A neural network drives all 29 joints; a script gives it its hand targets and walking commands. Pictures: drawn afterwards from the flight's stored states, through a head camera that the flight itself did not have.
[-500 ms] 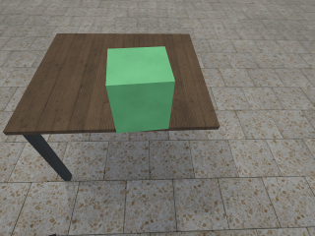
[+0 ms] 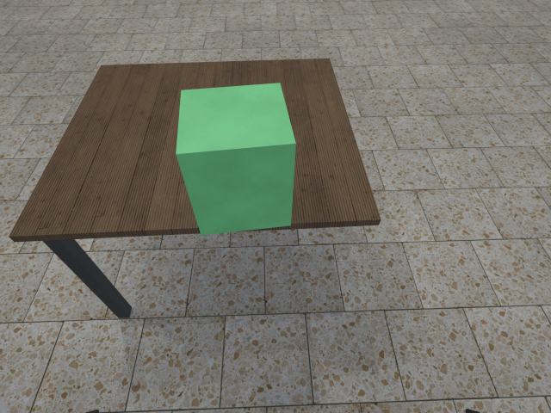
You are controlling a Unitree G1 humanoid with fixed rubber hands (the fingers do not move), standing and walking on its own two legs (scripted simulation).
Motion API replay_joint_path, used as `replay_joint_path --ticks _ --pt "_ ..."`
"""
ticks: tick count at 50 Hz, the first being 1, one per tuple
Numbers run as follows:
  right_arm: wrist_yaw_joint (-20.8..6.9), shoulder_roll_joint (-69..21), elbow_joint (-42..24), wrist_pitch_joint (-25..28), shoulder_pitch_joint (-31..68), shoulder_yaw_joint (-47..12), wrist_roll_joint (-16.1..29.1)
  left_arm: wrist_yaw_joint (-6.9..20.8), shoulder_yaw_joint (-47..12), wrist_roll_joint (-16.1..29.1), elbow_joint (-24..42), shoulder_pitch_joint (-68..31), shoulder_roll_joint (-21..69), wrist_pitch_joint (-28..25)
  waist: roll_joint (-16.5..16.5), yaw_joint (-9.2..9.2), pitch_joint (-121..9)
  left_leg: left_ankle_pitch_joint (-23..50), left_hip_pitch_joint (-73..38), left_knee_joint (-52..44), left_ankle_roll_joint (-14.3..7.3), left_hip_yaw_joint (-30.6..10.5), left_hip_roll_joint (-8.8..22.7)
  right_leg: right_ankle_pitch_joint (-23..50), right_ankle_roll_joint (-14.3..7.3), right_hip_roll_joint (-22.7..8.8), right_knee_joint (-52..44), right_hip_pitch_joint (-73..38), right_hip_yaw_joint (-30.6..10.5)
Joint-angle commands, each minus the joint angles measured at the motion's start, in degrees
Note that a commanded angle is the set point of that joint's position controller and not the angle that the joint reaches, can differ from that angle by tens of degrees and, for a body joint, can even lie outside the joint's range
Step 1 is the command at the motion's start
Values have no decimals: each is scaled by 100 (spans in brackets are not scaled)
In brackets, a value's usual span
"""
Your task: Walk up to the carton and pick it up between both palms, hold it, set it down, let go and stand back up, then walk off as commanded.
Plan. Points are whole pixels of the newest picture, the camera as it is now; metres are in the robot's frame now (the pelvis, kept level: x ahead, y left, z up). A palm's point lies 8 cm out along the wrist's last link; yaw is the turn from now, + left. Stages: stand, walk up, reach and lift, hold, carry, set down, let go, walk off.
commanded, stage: walk up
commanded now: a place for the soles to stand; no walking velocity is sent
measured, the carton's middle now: (239, 161) +0.62 +0.09 -0.04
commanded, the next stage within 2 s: none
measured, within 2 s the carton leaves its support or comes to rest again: neither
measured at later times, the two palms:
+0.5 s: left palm out of the picture +0.09 +0.30 -0.11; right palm out of the picture +0.09 -0.31 -0.11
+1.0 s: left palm out of the picture +0.10 +0.30 -0.11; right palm out of the picture +0.10 -0.31 -0.11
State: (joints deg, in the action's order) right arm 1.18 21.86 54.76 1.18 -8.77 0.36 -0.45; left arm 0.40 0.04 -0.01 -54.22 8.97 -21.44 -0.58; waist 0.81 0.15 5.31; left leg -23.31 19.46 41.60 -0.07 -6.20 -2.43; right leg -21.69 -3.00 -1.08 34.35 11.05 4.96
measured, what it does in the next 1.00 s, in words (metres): steps on the spot: left foot, then left foot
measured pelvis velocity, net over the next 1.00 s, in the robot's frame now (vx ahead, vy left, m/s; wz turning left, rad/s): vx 0.02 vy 0.00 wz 0.01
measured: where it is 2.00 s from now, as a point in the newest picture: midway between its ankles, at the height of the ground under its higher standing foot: outside the picture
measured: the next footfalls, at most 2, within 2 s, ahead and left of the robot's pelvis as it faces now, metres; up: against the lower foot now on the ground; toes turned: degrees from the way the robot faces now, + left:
left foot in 0.06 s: +0.09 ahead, +0.14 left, +0.00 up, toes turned -7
left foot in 0.58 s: +0.08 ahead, +0.14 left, +0.00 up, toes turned -6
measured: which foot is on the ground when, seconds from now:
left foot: up 0.00-0.04, down 0.06-0.34, up 0.36-0.56, down 0.58-0.84, up 0.86-1.00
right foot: down 0.00-1.00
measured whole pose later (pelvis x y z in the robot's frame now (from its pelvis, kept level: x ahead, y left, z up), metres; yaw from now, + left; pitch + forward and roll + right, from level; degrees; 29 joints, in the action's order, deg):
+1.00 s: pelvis +0.02 +0.00 +0.00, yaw +1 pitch -2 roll +2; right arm 1.4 21.9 55.5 1.7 -9.3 0.4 -0.5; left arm 0.4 0.0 0.0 -54.5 8.2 -21.6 -0.1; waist 1.4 0.2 5.6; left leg -25.9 18.8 42.2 0.5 -6.3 -1.9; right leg -23.5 -2.8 -1.8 36.2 10.8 5.1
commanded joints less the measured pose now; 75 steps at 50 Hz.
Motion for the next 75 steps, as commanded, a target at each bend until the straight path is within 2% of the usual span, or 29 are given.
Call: replay_joint_path --ticks 1,3,4,5,8,12,14,17,25,28,30,31,33,37,39,40,42,50,53,54,55,56,59,62,63,65,67,73,75 --pt "113 1184 -114 241 -795 385 -8 -43 589 3 583 -404 -1283 67 526 -155 -1010 2585 -1081 -1546 -397 215 243 2779 -51 -713 505 -533 -86" --pt "172 1707 -144 258 -840 521 -51 -33 534 63 731 -583 -996 118 -652 -190 -1153 3344 -1830 -1788 -1152 -2438 1510 18 306 86 1351 989 -385" --pt "172 1682 -158 255 -643 491 -13 -26 547 15 640 -560 -1028 199 -717 -111 -962 2473 -1549 -1986 -1467 -2981 1720 -1725 226 91 1474 1121 -915" --pt "171 1724 -240 259 -396 482 -35 -38 550 7 572 -351 -1111 212 -822 1 -744 1800 -1111 -2108 -1638 -3034 1826 -1931 179 38 1548 1056 -1049" --pt "135 1523 -347 196 42 389 -100 35 545 -15 390 -306 -1128 153 -996 82 17 542 -127 -2464 -1226 -2449 1395 -1472 55 -108 719 757 -882" --pt "85 1292 -324 137 186 311 7 -28 545 -69 114 82 -1001 14 -794 290 -528 2099 -87 -1757 -741 -1722 1028 565 69 -62 -1244 -572 -646" --pt "70 925 -377 144 274 230 81 -98 617 -158 24 303 -1336 -80 -9 352 -835 2423 409 -587 -365 -680 391 880 -144 -954 -1682 -1267 -1352" --pt "65 1102 -313 47 99 300 61 -58 591 -153 258 -264 -1493 -141 447 126 -431 -632 687 395 -152 251 73 1237 -909 -2102 -1740 -770 -1784" --pt "60 1003 -262 208 -290 263 15 -42 613 -87 354 -64 -1441 -5 754 104 -628 964 138 -1046 -221 718 25 3724 -322 -1082 -210 -1276 -399" --pt "161 1490 -88 253 -927 470 -9 -47 604 14 621 -529 -1248 65 69 -229 -1212 3904 -1726 -1042 -785 -902 834 2359 199 -427 991 244 -56" --pt "185 1677 -85 264 -813 491 20 -25 550 38 683 -687 -1023 153 -662 -206 -1123 3395 -1871 -1735 -1492 -2818 1705 -1541 244 156 1416 1182 -694" --pt "191 1789 -128 280 -657 488 15 -36 544 9 637 -542 -1069 187 -798 -108 -838 2907 -1463 -1821 -1706 -2930 1882 -2051 192 32 1482 1173 -967" --pt "177 1682 -236 243 -191 440 -54 1 526 -20 503 -469 -1112 152 -813 8 -276 1589 -683 -2148 -1470 -2634 1629 -1819 79 -85 1019 1045 -857" --pt "122 1339 -262 182 204 313 9 -19 536 -56 175 21 -1010 15 -715 315 -494 2755 -138 -1586 -812 -1685 1115 609 19 -137 -1099 -461 -623" --pt "102 991 -344 184 327 234 85 -87 635 -141 32 305 -1415 -77 196 396 -759 2735 545 -255 -355 -488 310 1304 -221 -1039 -1558 -1355 -1351" --pt "89 909 -385 146 407 228 91 -98 618 -137 125 198 -1521 -94 428 385 -551 1506 884 -12 -180 209 -106 1422 -532 -1575 -1715 -1369 -1612" --pt "96 1160 -283 71 124 308 45 -58 581 -130 246 -162 -1471 -137 382 174 -426 -980 784 689 -166 353 130 1854 -1061 -2232 -1578 -865 -1802" --pt "82 1006 -193 209 -368 267 14 -48 590 -53 388 -176 -1423 17 842 52 -595 1221 -36 -1066 -220 758 38 3783 -286 -1046 -134 -1101 -315" --pt "170 1579 -44 255 -929 479 -24 -50 572 57 645 -686 -1197 64 -45 -270 -1166 3916 -1696 -1076 -805 -1022 878 2417 228 -388 1204 365 -45" --pt "190 1725 -71 266 -889 498 -13 -33 559 75 684 -697 -1065 102 -528 -261 -1260 3879 -1923 -1431 -1284 -2313 1440 628 326 36 1493 939 -398" --pt "186 1739 -56 273 -786 481 33 -28 541 49 633 -722 -1071 166 -703 -216 -1023 3545 -1674 -1717 -1596 -2775 1785 -1751 258 125 1605 1108 -740" --pt "182 1761 -96 278 -529 466 14 -41 526 36 563 -565 -1046 189 -779 -71 -774 2910 -1316 -1851 -1687 -2846 1832 -2030 184 -1 1502 1067 -955" --pt "165 1577 -228 209 21 373 -84 10 513 -6 392 -420 -1093 124 -849 85 -92 1809 -397 -2106 -1295 -2346 1412 -1384 49 -88 487 746 -730" --pt "124 1357 -237 166 294 294 22 -38 511 -44 118 24 -1014 13 -760 345 -521 3029 -71 -1432 -785 -1591 1063 708 16 -164 -1165 -598 -661" --pt "109 1142 -268 171 334 241 75 -76 582 -103 41 134 -1248 -38 -273 375 -672 3029 292 -822 -533 -1053 674 1091 -81 -586 -1334 -1113 -981" --pt "97 923 -364 115 498 219 101 -108 601 -135 106 154 -1543 -91 479 382 -516 799 930 103 -186 225 -173 1559 -606 -1752 -1783 -1225 -1749" --pt "96 1153 -244 45 148 297 52 -62 566 -131 229 -319 -1483 -150 389 114 -364 -1073 682 806 -156 319 171 1795 -1066 -2268 -1638 -635 -1802" --pt "49 1017 -235 170 -110 253 28 -75 570 -105 286 -69 -1443 -81 825 161 -443 272 519 -393 -196 673 131 4222 -462 -1265 -390 -1299 -560" --pt "78 989 -148 209 -319 266 24 -52 581 -29 334 -268 -1415 12 816 27 -634 1498 -209 -1189 -224 692 64 3844 -221 -1055 -59 -1044 -320"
